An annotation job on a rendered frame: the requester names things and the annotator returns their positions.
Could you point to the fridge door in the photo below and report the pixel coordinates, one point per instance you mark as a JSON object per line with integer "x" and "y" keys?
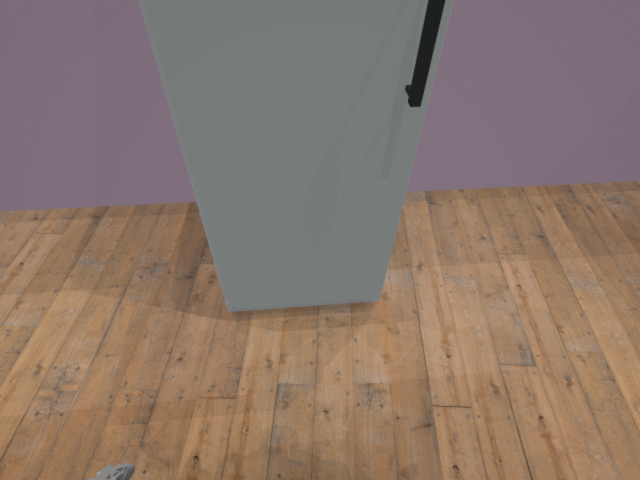
{"x": 299, "y": 136}

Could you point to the handle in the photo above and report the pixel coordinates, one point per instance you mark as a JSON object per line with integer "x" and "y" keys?
{"x": 430, "y": 29}

